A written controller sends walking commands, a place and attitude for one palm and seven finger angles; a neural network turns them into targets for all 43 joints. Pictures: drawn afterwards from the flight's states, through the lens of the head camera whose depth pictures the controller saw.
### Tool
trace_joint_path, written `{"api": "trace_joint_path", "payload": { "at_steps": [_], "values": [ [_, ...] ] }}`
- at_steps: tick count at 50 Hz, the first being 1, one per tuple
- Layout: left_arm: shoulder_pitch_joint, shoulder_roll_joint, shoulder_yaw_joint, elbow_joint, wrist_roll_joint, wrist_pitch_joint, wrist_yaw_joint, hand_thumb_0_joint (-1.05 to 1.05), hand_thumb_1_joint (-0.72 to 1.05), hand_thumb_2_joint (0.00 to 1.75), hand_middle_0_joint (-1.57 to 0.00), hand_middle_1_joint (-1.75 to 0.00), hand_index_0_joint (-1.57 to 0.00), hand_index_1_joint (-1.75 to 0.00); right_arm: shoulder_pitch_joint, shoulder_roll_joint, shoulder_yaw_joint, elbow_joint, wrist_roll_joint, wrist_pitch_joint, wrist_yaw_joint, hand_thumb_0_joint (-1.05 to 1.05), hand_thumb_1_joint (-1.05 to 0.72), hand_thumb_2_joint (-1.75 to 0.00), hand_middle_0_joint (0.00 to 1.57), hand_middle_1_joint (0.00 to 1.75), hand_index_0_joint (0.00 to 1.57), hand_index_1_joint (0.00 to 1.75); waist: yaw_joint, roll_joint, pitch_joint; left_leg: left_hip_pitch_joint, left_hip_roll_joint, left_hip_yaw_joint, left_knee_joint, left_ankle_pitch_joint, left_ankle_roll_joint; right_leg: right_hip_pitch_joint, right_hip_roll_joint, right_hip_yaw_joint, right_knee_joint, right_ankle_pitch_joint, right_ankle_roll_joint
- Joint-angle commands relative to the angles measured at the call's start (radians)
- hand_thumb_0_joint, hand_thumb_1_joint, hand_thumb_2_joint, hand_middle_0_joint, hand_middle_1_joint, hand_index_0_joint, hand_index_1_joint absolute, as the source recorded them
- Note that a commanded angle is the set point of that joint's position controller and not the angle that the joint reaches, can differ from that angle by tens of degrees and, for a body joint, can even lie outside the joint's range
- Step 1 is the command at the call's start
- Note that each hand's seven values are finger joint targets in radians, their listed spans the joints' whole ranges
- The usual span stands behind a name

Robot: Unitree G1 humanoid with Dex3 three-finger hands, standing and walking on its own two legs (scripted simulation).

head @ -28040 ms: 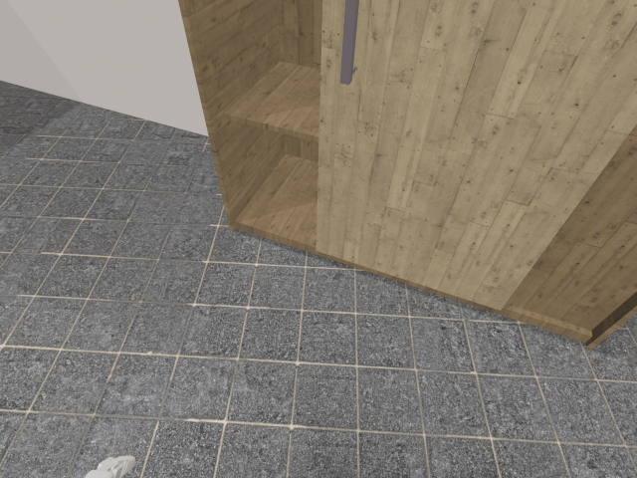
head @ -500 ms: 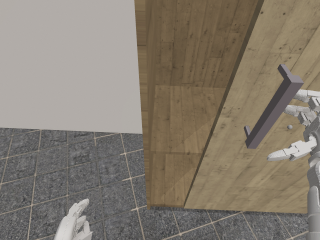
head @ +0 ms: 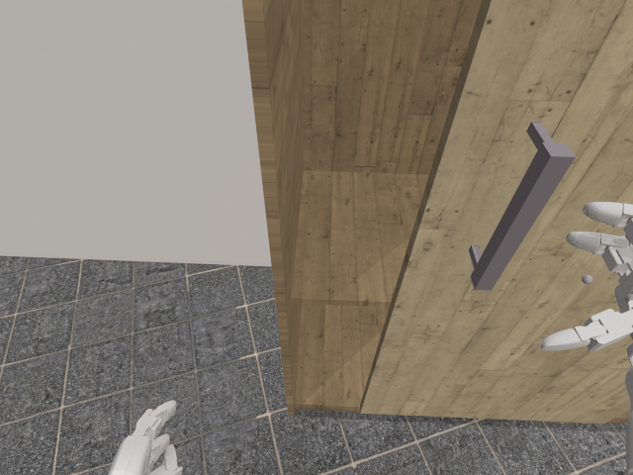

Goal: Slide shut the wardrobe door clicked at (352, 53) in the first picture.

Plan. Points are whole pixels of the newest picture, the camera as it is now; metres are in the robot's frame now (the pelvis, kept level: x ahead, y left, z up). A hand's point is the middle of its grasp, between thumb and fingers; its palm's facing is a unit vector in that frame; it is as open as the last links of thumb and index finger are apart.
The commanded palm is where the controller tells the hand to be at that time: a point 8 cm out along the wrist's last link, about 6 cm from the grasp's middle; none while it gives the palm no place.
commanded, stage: slip the hand off the handle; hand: right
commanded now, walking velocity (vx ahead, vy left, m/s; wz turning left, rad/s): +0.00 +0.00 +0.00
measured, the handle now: (506, 215) +0.39 -0.22 +0.15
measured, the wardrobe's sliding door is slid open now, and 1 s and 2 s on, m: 0.19 0.19 0.19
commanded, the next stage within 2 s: draw the hand back to the body in 0.66 s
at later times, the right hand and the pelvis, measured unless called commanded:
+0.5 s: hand out of the picture +0.20 -0.28 +0.15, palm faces +0.30 +0.93 -0.21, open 14.7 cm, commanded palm +0.18 -0.32 +0.16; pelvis -0.01 +0.02 +0.00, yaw -2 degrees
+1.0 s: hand (629, 346) +0.22 -0.28 +0.15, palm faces +0.08 +0.99 -0.09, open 14.7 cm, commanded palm +0.18 -0.32 +0.17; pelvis +0.00 +0.00 +0.01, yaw -1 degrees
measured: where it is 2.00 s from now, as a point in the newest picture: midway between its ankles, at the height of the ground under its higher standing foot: outside the picture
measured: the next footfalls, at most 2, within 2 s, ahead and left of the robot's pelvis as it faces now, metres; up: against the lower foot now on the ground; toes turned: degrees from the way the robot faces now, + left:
none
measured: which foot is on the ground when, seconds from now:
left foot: down 0.00-1.00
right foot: down 0.00-1.00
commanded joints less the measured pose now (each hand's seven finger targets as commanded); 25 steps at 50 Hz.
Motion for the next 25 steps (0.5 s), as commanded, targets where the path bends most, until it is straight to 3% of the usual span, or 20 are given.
{"api": "trace_joint_path", "payload": {
  "at_steps": [1, 3, 6, 8, 11, 13, 15, 21, 23, 25],
  "values": [
    [-0.11, 0.127, 0.044, -0.154, -0.002, -0.08, 0.009, 0.0, 0.9, 0.9, -0.2, -0.3, -0.2, -0.3, -0.201, -0.229, -0.069, -0.337, 0.019, -0.072, -0.034, 0.0, 0.55, -0.2, 0.25, 1.15, 0.25, 1.15, -0.019, -0.116, -0.212, 0.084, -0.04, 0.041, -0.053, 0.139, 0.051, 0.132, -0.003, 0.048, -0.139, 0.238, 0.028],
    [-0.108, 0.132, 0.044, -0.147, 0.002, -0.084, 0.011, 0.0, 0.9, 0.9, -0.2, -0.3, -0.2, -0.3, -0.136, -0.261, -0.111, -0.344, 0.023, -0.061, -0.04, 0.0, 0.55, -0.2, 0.25, 1.15, 0.25, 1.15, -0.029, -0.064, -0.204, 0.105, -0.04, 0.041, -0.063, 0.153, 0.05, 0.118, -0.002, 0.041, -0.136, 0.24, 0.02],
    [-0.123, 0.122, 0.037, -0.147, -0.006, -0.09, 0.011, 0.0, 0.9, 0.9, -0.2, -0.3, -0.2, -0.3, -0.071, -0.224, -0.101, -0.36, 0.042, -0.046, -0.026, 0.0, 0.55, -0.2, 0.25, 1.15, 0.25, 1.15, -0.03, -0.065, -0.165, 0.11, -0.037, 0.043, -0.069, 0.164, 0.048, 0.105, 0.003, 0.035, -0.143, 0.234, 0.022],
    [-0.122, 0.127, 0.038, -0.142, -0.004, -0.091, 0.017, 0.0, 0.9, 0.9, -0.2, -0.3, -0.2, -0.3, -0.04, -0.24, -0.122, -0.364, 0.053, -0.034, -0.018, 0.0, 0.55, -0.2, 0.25, 1.15, 0.25, 1.15, -0.028, -0.022, -0.144, 0.112, -0.039, 0.039, -0.083, 0.163, 0.045, 0.092, 0.004, 0.031, -0.137, 0.219, 0.012],
    [-0.138, 0.119, 0.032, -0.148, -0.01, -0.105, 0.018, 0.0, 0.9, 0.9, -0.2, -0.3, -0.2, -0.3, -0.015, -0.202, -0.086, -0.421, 0.067, -0.035, -0.003, 0.0, 0.55, -0.2, 0.25, 1.15, 0.25, 1.15, -0.024, -0.066, -0.125, 0.093, -0.037, 0.038, -0.088, 0.131, 0.044, 0.104, 0.01, 0.031, -0.139, 0.181, 0.011],
    [-0.138, 0.122, 0.031, -0.141, -0.007, -0.112, 0.025, 0.0, 0.9, 0.9, -0.2, -0.3, -0.2, -0.3, -0.023, -0.214, -0.089, -0.448, 0.07, -0.04, 0.004, 0.0, 0.55, -0.2, 0.25, 1.15, 0.25, 1.15, -0.022, -0.056, -0.114, 0.095, -0.039, 0.034, -0.097, 0.117, 0.044, 0.099, 0.011, 0.035, -0.138, 0.163, 0.005],
    [-0.138, 0.121, 0.033, -0.14, -0.008, -0.12, 0.027, 0.0, 0.9, 0.9, -0.2, -0.3, -0.2, -0.3, 0.048, -0.233, -0.128, -0.437, 0.08, -0.046, 0.009, 0.0, 0.55, -0.2, 0.25, 1.15, 0.25, 1.15, -0.031, -0.033, -0.121, 0.11, -0.037, 0.033, -0.1, 0.111, 0.043, 0.095, 0.013, 0.035, -0.137, 0.158, 0.003],
    [-0.155, 0.121, 0.027, -0.129, -0.01, -0.141, 0.038, 0.0, 0.9, 0.9, -0.2, -0.3, -0.2, -0.3, 0.067, -0.235, -0.13, -0.459, 0.103, -0.057, 0.035, 0.0, 0.55, -0.2, 0.25, 1.15, 0.25, 1.15, -0.031, -0.069, -0.086, 0.098, -0.032, 0.025, -0.114, 0.057, 0.042, 0.08, 0.02, 0.037, -0.131, 0.105, -0.002],
    [-0.15, 0.127, 0.031, -0.111, -0.011, -0.144, 0.046, 0.0, 0.9, 0.9, -0.2, -0.3, -0.2, -0.3, 0.024, -0.265, -0.152, -0.435, 0.105, -0.057, 0.037, 0.0, 0.55, -0.2, 0.25, 1.15, 0.25, 1.15, -0.021, -0.034, -0.079, 0.099, -0.032, 0.015, -0.126, 0.038, 0.037, 0.062, 0.02, 0.032, -0.117, 0.092, -0.007],
    [-0.156, 0.127, 0.031, -0.106, -0.013, -0.15, 0.049, 0.0, 0.9, 0.9, -0.2, -0.3, -0.2, -0.3, 0.009, -0.269, -0.16, -0.402, 0.111, -0.061, 0.044, 0.0, 0.55, -0.2, 0.25, 1.15, 0.25, 1.15, -0.02, -0.045, -0.069, 0.096, -0.025, 0.007, -0.132, 0.001, 0.037, 0.05, 0.021, 0.033, -0.113, 0.07, -0.006]
  ]
}}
